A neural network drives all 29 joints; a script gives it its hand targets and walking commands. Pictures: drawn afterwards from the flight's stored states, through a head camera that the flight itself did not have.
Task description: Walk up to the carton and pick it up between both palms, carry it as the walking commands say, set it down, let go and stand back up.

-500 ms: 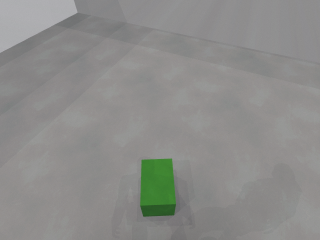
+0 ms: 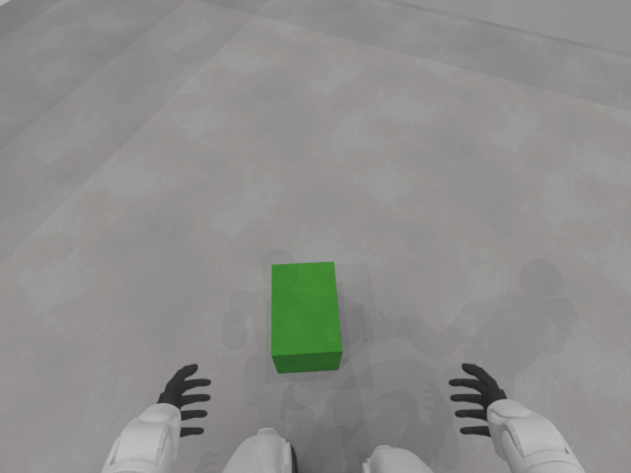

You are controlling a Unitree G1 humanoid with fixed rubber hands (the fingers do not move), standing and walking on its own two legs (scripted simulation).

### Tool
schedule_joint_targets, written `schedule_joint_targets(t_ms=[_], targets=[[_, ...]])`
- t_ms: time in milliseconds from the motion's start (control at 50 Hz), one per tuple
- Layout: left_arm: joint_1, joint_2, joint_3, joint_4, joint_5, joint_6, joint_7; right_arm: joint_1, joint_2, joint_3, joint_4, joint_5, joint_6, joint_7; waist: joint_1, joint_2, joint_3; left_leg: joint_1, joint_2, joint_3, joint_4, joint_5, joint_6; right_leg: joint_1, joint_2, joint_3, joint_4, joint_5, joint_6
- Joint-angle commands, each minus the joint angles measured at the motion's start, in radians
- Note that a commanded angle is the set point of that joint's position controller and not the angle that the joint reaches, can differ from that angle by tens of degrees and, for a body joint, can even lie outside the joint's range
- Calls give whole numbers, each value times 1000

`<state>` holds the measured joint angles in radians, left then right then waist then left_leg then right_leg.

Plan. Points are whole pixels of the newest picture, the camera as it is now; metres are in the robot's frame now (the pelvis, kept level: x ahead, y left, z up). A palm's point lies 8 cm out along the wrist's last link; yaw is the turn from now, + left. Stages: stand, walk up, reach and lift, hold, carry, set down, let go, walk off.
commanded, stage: reach and lift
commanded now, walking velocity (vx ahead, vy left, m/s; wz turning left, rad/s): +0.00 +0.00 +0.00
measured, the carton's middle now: (305, 318) +0.52 +0.04 -0.64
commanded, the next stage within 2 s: none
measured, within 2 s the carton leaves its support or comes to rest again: neither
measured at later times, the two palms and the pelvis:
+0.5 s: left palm (177, 400) +0.22 +0.22 -0.15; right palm (454, 386) +0.23 -0.19 -0.14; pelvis -0.04 +0.01 -0.05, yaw -1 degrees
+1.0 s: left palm (198, 318) +0.36 +0.22 -0.19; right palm (415, 303) +0.37 -0.17 -0.18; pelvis -0.07 +0.02 -0.08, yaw -2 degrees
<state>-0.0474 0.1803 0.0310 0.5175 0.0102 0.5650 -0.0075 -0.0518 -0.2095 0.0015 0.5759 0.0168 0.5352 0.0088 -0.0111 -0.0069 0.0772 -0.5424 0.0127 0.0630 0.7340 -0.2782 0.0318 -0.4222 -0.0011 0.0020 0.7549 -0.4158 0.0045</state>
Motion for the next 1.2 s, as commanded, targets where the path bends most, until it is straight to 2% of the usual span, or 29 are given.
schedule_joint_targets(t_ms=[0, 20, 80, 120, 160, 240, 320, 360, 380, 400, 420, 460, 520, 580, 620, 660, 680, 700, 740, 760, 820, 940, 960, 1020, 1040, 1100, 1120, 1140, 1180], targets=[[164, 87, 101, -54, 89, -55, -6, 56, -36, -62, -134, -84, -47, 17, 20, -18, -247, 320, -34, -100, 25, 433, 5, -251, 15, 38, -109, 405, -47], [123, 85, 106, -106, 86, -95, -4, 48, -37, -68, -168, -101, -82, 18, 15, -36, -316, 312, -35, -101, 50, 469, 1, -248, 21, 34, -83, 444, -40], [49, 65, 105, -190, 61, -207, -6, 19, -32, -83, -222, -101, -188, 10, 6, 8, -488, 313, -40, -116, 115, 595, -19, -281, 30, 32, -6, 534, -31], [-4, 63, 87, -219, 28, -237, -7, -18, -56, -117, -232, -99, -222, 2, -2, 26, -562, 339, -26, -134, 147, 624, -31, -354, 33, 26, 31, 475, -26], [-66, 90, 83, -223, 14, -225, -15, -76, -45, -110, -264, -73, -212, -6, 8, 16, -554, 319, -20, -113, 150, 411, -33, -408, 31, 9, 37, 292, -16], [-74, 102, 76, -217, -1, -156, -10, -62, -52, -98, -265, -43, -143, -27, 16, 44, -583, 285, -23, -97, 163, 321, -47, -386, 42, -10, 69, 240, -3], [-160, 78, 68, -225, -13, -92, -1, -164, -42, -84, -245, -16, -86, -19, 30, 85, -544, 254, -11, -102, 165, 141, -52, -469, 41, -14, 95, 67, -15], [-211, 80, 73, -157, -6, -67, -5, -246, -33, -84, -214, -29, -60, -23, 32, 57, -435, 160, -15, -85, 156, 15, -45, -500, 35, -11, 87, -36, -11], [-240, 78, 72, -139, -3, -59, -5, -286, -29, -91, -202, -30, -54, -22, 31, 63, -412, 139, -14, -83, 153, -16, -46, -515, 37, -12, 90, -54, -9], [-298, 90, 88, -140, 3, -53, -4, -343, -19, -83, -201, -23, -48, -22, 42, 39, -383, 108, -14, -78, 155, -43, -38, -532, 33, -10, 90, -88, -4], [-332, 94, 92, -107, 7, -49, -2, -385, -23, -99, -181, -36, -44, -26, 35, 25, -363, 86, -16, -70, 164, -75, -39, -539, 32, -9, 84, -120, -4], [-449, 122, 120, -121, 23, -54, 7, -482, -40, -122, -182, -33, -47, -33, 49, 42, -422, 89, -14, -77, 179, -76, -38, -542, 32, -14, 100, -108, 4], [-587, 135, 137, -93, 23, -64, 19, -595, -53, -144, -175, -31, -52, -51, 43, 5, -529, 88, -17, -75, 209, -27, -32, -525, 37, -15, 123, -63, 11], [-705, 151, 143, -61, 16, -67, 33, -697, -59, -155, -144, -17, -50, -68, 44, 25, -640, 117, -21, -80, 220, -12, -35, -522, 40, -27, 144, -48, 15], [-770, 155, 150, -40, 2, -73, 42, -760, -52, -150, -130, -11, -55, -78, 43, 4, -700, 107, -23, -77, 233, 21, -33, -524, 44, -36, 158, -33, 19], [-827, 148, 148, -10, -1, -80, 52, -801, -77, -179, -83, -24, -64, -87, 32, 31, -743, 119, -25, -93, 234, 38, -46, -571, 50, -43, 173, -22, 11], [-841, 141, 145, 22, -8, -84, 56, -828, -74, -183, -64, -24, -70, -90, 26, 24, -743, 134, -20, -107, 228, 31, -42, -612, 54, -50, 179, -27, 9], [-844, 112, 133, 45, -20, -88, 61, -842, -84, -193, -37, -23, -79, -90, 25, 56, -757, 158, -20, -114, 227, 30, -54, -642, 56, -53, 187, -29, -2], [-906, 115, 140, 93, -23, -102, 66, -917, -93, -203, -12, -24, -101, -89, 18, 47, -740, 114, -14, -127, 237, 29, -58, -700, 59, -59, 202, -31, -4], [-959, 119, 137, 89, -27, -113, 68, -955, -107, -220, -12, -20, -114, -88, 11, 71, -772, 137, -10, -133, 237, 31, -61, -710, 63, -61, 204, -31, -4], [-1015, 114, 144, 120, -20, -147, 88, -1017, -131, -247, 65, -29, -153, -86, 20, 107, -820, 156, -7, -141, 244, 78, -74, -775, 67, -63, 215, -10, -6], [-1194, 218, 201, 113, -8, -223, 116, -1159, -156, -256, 108, -2, -224, -98, 33, 72, -1033, 186, -18, -125, 275, 198, -59, -757, 87, -64, 231, 45, 17], [-1216, 225, 210, 115, -3, -236, 114, -1185, -158, -249, 95, 10, -236, -99, 43, 75, -1050, 190, -23, -118, 283, 224, -52, -751, 88, -59, 224, 50, 19], [-1277, 234, 202, 135, -17, -264, 104, -1248, -181, -254, 111, 15, -260, -113, 35, 69, -1100, 164, -32, -108, 289, 293, -45, -749, 90, -63, 229, 93, 23], [-1311, 250, 206, 136, -24, -275, 98, -1284, -188, -249, 79, 27, -269, -116, 36, 72, -1136, 186, -33, -110, 305, 333, -38, -753, 91, -63, 236, 117, 27], [-1330, 244, 207, 193, -41, -295, 81, -1308, -187, -235, 110, 33, -287, -119, 35, 68, -1160, 207, -36, -119, 327, 439, -33, -805, 92, -60, 240, 156, 29], [-1324, 240, 205, 228, -49, -301, 73, -1321, -174, -215, 111, 40, -292, -117, 39, 48, -1158, 203, -34, -124, 328, 461, -27, -806, 89, -61, 238, 169, 31], [-1346, 240, 206, 208, -47, -309, 69, -1329, -186, -229, 109, 44, -299, -119, 40, 77, -1204, 230, -36, -120, 336, 507, -30, -816, 91, -58, 241, 196, 30], [-1346, 248, 219, 245, -44, -321, 58, -1326, -175, -215, 132, 51, -308, -118, 46, 69, -1226, 245, -34, -129, 346, 569, -22, -843, 94, -58, 243, 220, 32]])
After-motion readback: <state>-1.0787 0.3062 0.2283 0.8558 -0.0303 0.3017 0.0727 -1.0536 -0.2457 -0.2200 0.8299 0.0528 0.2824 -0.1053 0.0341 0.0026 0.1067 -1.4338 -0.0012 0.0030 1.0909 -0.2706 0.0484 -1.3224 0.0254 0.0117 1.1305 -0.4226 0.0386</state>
